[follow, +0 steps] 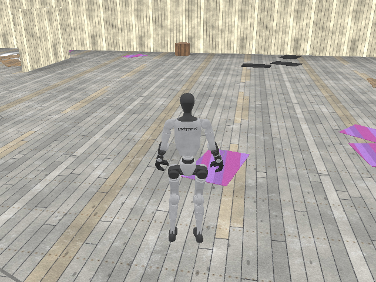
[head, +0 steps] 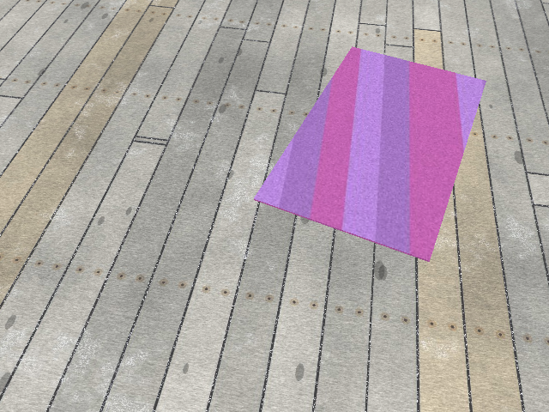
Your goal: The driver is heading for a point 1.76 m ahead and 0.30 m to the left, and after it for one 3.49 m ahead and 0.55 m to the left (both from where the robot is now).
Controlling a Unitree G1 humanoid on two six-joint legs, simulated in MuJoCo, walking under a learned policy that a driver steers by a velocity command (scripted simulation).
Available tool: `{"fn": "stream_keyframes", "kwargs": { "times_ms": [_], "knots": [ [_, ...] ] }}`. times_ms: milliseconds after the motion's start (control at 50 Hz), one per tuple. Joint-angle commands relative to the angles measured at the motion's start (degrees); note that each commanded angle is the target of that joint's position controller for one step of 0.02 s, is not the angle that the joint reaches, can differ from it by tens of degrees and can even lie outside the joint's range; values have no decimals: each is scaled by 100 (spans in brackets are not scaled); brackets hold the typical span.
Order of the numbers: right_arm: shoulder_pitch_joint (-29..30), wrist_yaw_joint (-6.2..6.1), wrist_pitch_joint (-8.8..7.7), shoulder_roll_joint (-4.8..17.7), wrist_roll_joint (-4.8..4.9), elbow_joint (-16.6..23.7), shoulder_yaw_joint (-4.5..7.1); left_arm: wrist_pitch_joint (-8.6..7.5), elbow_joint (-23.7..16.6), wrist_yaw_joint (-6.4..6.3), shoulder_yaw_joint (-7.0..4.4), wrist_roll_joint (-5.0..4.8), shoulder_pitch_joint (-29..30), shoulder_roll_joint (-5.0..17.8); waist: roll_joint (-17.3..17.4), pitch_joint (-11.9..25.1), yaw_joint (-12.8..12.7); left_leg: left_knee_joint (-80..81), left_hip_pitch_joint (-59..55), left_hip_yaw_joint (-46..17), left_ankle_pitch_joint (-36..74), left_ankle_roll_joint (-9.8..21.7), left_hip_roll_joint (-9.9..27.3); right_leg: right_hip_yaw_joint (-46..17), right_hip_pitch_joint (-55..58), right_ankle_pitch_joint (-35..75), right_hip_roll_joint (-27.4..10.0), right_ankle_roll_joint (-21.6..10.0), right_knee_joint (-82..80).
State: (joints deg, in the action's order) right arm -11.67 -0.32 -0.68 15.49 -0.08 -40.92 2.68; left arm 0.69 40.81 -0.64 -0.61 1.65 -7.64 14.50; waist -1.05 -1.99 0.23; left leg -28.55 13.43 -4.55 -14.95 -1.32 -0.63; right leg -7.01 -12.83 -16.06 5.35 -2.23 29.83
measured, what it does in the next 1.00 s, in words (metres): walks ahead: left foot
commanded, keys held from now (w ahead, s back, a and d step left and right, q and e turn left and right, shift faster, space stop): w+q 0.56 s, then w+e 0.44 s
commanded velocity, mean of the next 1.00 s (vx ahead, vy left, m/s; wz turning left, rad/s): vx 0.40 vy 0.00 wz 0.22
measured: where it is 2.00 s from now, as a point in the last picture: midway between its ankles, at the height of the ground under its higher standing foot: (201, 246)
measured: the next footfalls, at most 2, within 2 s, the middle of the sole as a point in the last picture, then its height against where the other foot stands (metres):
left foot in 0.54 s outside the picture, level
right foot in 1.10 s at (228, 347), level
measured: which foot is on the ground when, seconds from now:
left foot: down 0.00-0.14, up 0.16-0.52, down 0.54-1.00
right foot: down 0.00-0.52, up 0.54-1.00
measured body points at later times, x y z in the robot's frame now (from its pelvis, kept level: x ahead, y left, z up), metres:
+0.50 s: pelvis +0.15 +0.07 -0.02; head +0.20 +0.09 +0.43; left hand +0.03 +0.35 -0.13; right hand +0.46 -0.06 -0.08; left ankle +0.26 +0.22 -0.72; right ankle +0.00 -0.10 -0.74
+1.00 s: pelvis +0.41 +0.19 +0.00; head +0.44 +0.20 +0.45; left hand +0.53 +0.47 -0.10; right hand +0.54 -0.07 -0.12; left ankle +0.26 +0.22 -0.74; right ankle +0.63 +0.10 -0.70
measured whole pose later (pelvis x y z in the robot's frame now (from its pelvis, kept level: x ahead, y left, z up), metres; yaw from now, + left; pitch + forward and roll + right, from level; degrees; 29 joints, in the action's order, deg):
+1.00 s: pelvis +0.41 +0.19 +0.00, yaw +14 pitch +2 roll +2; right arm -18.1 0.2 -4.6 16.5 0.0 -44.8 2.6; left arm -3.8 40.3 2.8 -1.7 -1.2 -9.1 15.4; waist -2.5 -1.1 3.7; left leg -11.4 -5.4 7.0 -18.7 3.9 -5.5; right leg -1.3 -37.6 5.1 -3.7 -1.1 35.3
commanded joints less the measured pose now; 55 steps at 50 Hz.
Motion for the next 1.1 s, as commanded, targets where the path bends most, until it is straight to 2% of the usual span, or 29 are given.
{"fn": "stream_keyframes", "kwargs": {
  "times_ms": [20,60,100,120,140,160,180,200,220,280,380,420,480,520,540,560,580,600,620,640,680,720,760,840,920,1000,1040,1080,1100],
  "knots": [
    [270,-31,-94,907,67,438,194,-42,-380,-68,-303,-52,-28,792,1106,283,-207,936,160,-1407,-971,819,789,380,-49,-977,-82,104,184],
    [-14,-79,-88,984,85,407,213,-157,-438,-21,-303,-128,-21,628,1149,-61,-170,1226,373,-1983,-2407,1013,955,534,-379,-1162,-114,50,319],
    [131,-128,-65,994,123,525,222,-358,-389,46,-331,-187,-239,557,1137,-157,-318,1171,708,-2130,-2529,1016,861,435,-48,-970,-270,-54,-16],
    [378,-140,-50,897,139,671,195,-448,-315,72,-376,-196,-496,633,919,-132,-482,872,1130,-1881,-2300,861,624,196,472,-1015,-473,-168,-384],
    [675,-149,-67,663,147,880,129,-516,-211,74,-461,-188,-890,861,352,-94,-662,0,1836,-1285,-1883,571,174,-562,1141,-1518,-951,-408,-921],
    [839,-137,-117,412,195,1073,62,-560,-52,89,-564,-180,-1390,1224,-554,-58,-749,-1411,2708,-491,-1372,294,-331,-2027,1831,-2201,-1864,-858,-1711],
    [881,-135,-169,617,211,1202,111,-587,8,113,-609,-125,-1404,1365,-823,-430,-653,-2374,3510,-471,-1753,258,-88,-3001,1786,-1875,-2706,-1360,-1948],
    [685,-109,-204,761,231,1125,170,-611,-17,72,-552,-140,-1331,1104,-452,-497,-511,-3033,3802,-623,-1594,264,147,-2827,1854,-1342,-2808,-1490,-1852],
    [519,-61,-215,709,237,1035,167,-612,-25,33,-506,-173,-1287,922,-281,-423,-440,-3313,3989,-628,-1230,271,277,-2318,2066,-946,-2645,-1353,-1810],
    [703,122,-240,525,202,1067,110,-561,6,-4,-461,-147,-1203,853,-285,-345,-494,-3282,3899,-251,-294,184,497,-768,1997,762,-2095,-898,-1951],
    [1322,370,-273,167,184,1384,-88,-505,185,-16,-471,-202,-1311,1141,-314,-354,-675,-1712,2797,493,827,35,507,632,1253,1656,-1740,-704,-2033],
    [1437,427,-273,268,200,1446,-70,-493,274,3,-499,-246,-1427,1314,-388,-379,-661,-1234,2306,748,917,150,373,849,1163,1926,-1827,-632,-2021],
    [1117,423,-227,646,168,1451,107,-464,344,1,-552,-301,-1444,1527,-572,-17,-254,-877,1377,1041,652,545,-59,1277,1445,4513,-1960,-426,-1166],
    [-395,322,-138,1135,185,1076,407,-437,297,-51,-541,-291,-1429,1532,-448,839,635,-578,-836,1076,808,957,-459,1634,771,5407,-1773,-145,844],
    [-1342,194,-41,1444,221,885,545,-491,135,-69,-439,-144,-1457,1275,115,1294,1020,-592,-2516,-51,614,1237,194,1585,-705,3064,-1538,82,2598],
    [-1063,173,-105,2066,164,1002,563,-623,-252,14,-186,-29,-2036,473,1623,2173,204,424,-3819,-3847,-1022,2314,1891,903,-2646,-1781,-420,342,4598],
    [-1163,196,-177,1407,133,1055,420,-766,-211,81,-317,-277,-1401,1180,874,2403,730,1271,-3638,-4468,-1931,2283,2050,-30,-3089,-1455,-577,280,5108],
    [-888,200,-243,1141,80,928,326,-800,-338,97,-364,-489,-986,1303,730,1343,625,1373,-2804,-3494,-1549,1987,1929,163,-3411,-865,-823,201,4970],
    [-550,204,-297,991,88,909,271,-810,-317,54,-312,-440,-912,1179,271,859,374,1355,-1893,-2700,-730,1815,1709,230,-3144,-371,-1123,164,4549],
    [-239,217,-337,828,38,904,214,-773,-223,24,-321,-336,-944,1119,215,580,149,1364,-1157,-2044,130,1692,1461,251,-2776,-92,-1312,193,4174],
    [-9,224,-438,698,-80,823,169,-599,-40,43,-320,-305,-1301,1012,542,505,-164,1699,-373,-1376,922,1680,1280,209,-2125,250,-1481,245,3955],
    [-48,236,-563,701,-44,606,172,-450,63,34,-303,-274,-1365,866,460,326,-236,1898,-40,-786,1468,1673,1213,261,-2080,425,-1486,359,3680],
    [-162,209,-614,735,-55,422,185,-404,-33,14,-297,-252,-983,792,364,40,-124,2046,-59,-341,1698,1546,1111,217,-2480,972,-1456,422,3200],
    [-271,120,-615,796,-66,230,174,-506,-163,107,-269,-279,-391,643,338,-108,134,2141,-350,442,1965,1140,884,225,-2475,2393,-1154,355,1693],
    [-610,57,-550,930,-1,-46,205,-552,-427,263,-189,-303,278,461,251,-344,439,2171,-1081,680,2192,986,1142,425,-2669,2641,-1020,208,747],
    [-813,-14,-323,1036,29,-220,245,-579,-775,464,-162,-273,696,431,231,-317,495,1523,-2161,827,3579,977,1443,762,-3083,1650,-830,-26,367],
    [-732,-90,-216,1198,27,-183,277,-544,-853,500,-233,-260,475,585,489,63,261,758,-2348,980,5647,886,1442,1161,-2477,951,-469,-237,394],
    [-634,-175,-126,1301,10,-116,282,-507,-681,436,-473,-275,-707,1051,610,837,-431,-979,-1937,1175,6660,731,1300,1263,-740,823,-81,-588,200],
    [-565,-207,-175,1214,-21,1,221,-462,-539,345,-632,-289,-1674,1413,275,1417,-949,-2546,-692,1247,5271,537,1112,396,1088,1218,-582,-938,-26]
  ]
}}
